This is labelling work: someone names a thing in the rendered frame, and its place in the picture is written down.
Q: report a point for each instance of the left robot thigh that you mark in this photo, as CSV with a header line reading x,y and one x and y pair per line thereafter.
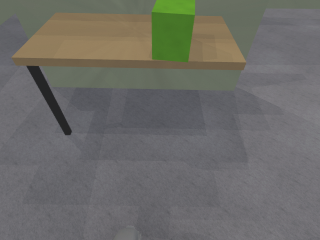
x,y
128,234

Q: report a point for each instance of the table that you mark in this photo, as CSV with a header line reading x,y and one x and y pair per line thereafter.
x,y
107,40

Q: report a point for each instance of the carton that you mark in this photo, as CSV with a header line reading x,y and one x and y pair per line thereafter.
x,y
172,24

